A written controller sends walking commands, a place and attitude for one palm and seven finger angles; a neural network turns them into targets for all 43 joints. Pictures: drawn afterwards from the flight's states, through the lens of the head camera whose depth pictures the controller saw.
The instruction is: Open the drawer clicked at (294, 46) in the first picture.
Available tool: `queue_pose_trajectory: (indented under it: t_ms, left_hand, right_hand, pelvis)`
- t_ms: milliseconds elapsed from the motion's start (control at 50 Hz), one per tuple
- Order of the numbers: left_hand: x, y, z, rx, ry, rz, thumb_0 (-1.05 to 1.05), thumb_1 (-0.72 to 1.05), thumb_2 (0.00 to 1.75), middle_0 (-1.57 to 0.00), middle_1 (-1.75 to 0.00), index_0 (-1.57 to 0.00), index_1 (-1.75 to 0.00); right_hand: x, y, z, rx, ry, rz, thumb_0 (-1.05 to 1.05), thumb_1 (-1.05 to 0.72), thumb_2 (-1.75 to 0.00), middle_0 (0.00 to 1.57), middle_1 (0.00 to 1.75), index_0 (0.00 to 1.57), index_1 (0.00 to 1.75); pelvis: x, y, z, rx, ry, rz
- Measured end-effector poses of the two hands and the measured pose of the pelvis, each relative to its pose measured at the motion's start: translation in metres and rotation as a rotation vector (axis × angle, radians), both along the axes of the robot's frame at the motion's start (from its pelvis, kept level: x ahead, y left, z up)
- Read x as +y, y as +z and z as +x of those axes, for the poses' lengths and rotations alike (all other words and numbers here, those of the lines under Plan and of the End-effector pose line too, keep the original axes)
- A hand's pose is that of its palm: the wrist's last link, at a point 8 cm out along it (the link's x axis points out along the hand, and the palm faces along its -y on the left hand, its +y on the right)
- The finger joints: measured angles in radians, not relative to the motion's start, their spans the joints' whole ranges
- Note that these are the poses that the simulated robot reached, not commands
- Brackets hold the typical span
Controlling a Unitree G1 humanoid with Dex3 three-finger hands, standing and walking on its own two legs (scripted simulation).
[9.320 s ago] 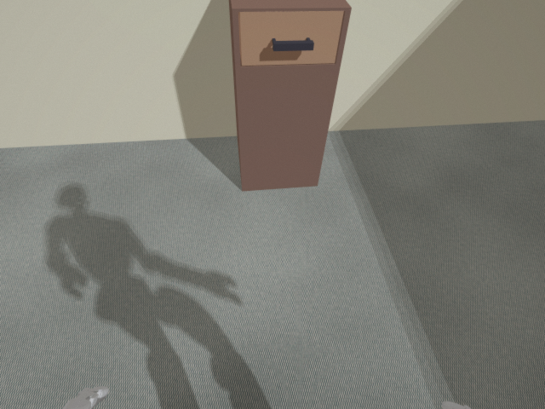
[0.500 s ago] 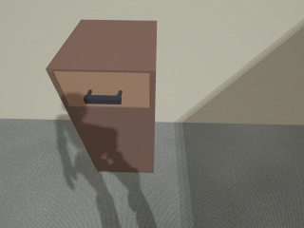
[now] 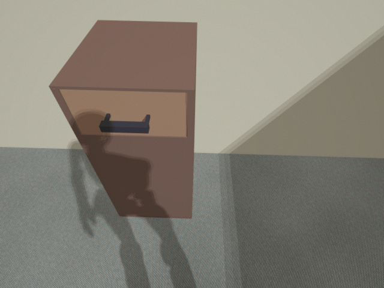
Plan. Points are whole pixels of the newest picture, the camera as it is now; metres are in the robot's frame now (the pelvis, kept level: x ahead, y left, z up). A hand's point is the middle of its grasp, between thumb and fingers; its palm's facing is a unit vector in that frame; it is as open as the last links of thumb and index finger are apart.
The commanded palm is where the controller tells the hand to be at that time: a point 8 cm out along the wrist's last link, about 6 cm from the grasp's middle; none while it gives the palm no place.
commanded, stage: come to a stop and stand still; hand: left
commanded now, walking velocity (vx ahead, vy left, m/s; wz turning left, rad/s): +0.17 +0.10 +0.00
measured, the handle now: (126, 122) +0.55 +0.23 -0.01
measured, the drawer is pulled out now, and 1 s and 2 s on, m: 0.00 0.00 0.00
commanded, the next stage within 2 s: look again from close up in 1.04 s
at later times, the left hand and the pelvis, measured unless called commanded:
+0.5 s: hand out of the picture +0.10 +0.20 -0.16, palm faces +0.04 -0.97 -0.22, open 7.4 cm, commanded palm none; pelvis +0.04 +0.01 +0.01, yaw +1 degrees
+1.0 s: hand out of the picture +0.07 +0.12 -0.17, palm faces +0.08 -0.98 -0.19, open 7.2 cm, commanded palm none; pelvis +0.05 -0.06 +0.01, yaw +1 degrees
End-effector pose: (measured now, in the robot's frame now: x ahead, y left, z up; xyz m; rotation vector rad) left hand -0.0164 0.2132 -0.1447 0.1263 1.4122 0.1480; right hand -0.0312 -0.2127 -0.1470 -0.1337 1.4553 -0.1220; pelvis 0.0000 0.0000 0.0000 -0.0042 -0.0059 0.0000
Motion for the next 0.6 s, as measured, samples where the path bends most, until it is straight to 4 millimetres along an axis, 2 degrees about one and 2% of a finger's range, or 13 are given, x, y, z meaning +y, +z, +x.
queue_pose_trajectory:
  t_ms: [80,160,220,300,400,500,600]
  left_hand:
    - [0.003,-0.006,-0.001,0.002,0.045,-0.011,0.01,0.91,0.9,-0.2,-0.3,-0.2,-0.3]
    - [0.011,-0.012,-0.006,0.056,0.068,-0.024,0.0,0.91,0.9,-0.2,-0.3,-0.2,-0.3]
    - [0.018,-0.01,0.001,0.097,0.061,-0.023,0.01,0.91,0.9,-0.2,-0.3,-0.2,-0.29]
    - [0.028,-0.001,0.031,0.064,0.043,-0.005,0.01,0.91,0.9,-0.2,-0.3,-0.2,-0.29]
    - [0.034,0.007,0.074,-0.029,0.026,0.023,0.01,0.91,0.9,-0.2,-0.3,-0.19,-0.29]
    - [0.03,0.013,0.11,-0.095,-0.005,0.049,0.01,0.91,0.9,-0.2,-0.3,-0.19,-0.29]
    - [0.012,0.018,0.137,-0.16,-0.04,0.077,0.01,0.91,0.9,-0.2,-0.3,-0.19,-0.29]
  right_hand:
    - [-0.001,0.001,0.014,0.019,0.024,-0.02,0.0,-0.91,-0.9,0.2,0.3,0.2,0.3]
    - [0.005,0.006,0.044,-0.023,0.038,-0.051,0.0,-0.91,-0.9,0.2,0.3,0.2,0.3]
    - [0.013,0.012,0.061,-0.071,0.026,-0.065,0.0,-0.91,-0.9,0.19,0.3,0.2,0.3]
    - [0.025,0.016,0.073,-0.075,0.025,-0.055,0.0,-0.92,-0.9,0.19,0.3,0.2,0.3]
    - [0.026,0.018,0.074,-0.042,0.021,-0.039,0.01,-0.93,-0.89,0.2,0.3,0.2,0.3]
    - [0.012,0.016,0.073,-0.033,-0.002,-0.029,0.01,-0.92,-0.89,0.2,0.3,0.2,0.3]
    - [-0.013,0.004,0.073,-0.032,-0.023,-0.01,0.0,-0.91,-0.89,0.2,0.3,0.2,0.3]
  pelvis:
    - [0.005,-0.004,0.012,0.009,0.026,-0.02]
    - [0.015,-0.005,0.026,0.005,0.021,-0.014]
    - [0.022,-0.001,0.035,0.002,0.003,-0.004]
    - [0.028,0.007,0.042,0.002,0.012,-0.011]
    - [0.023,0.012,0.044,0.006,0.023,-0.011]
    - [0.009,0.013,0.045,0.01,0.019,-0.006]
    - [-0.013,0.006,0.048,0.014,0.008,0.019]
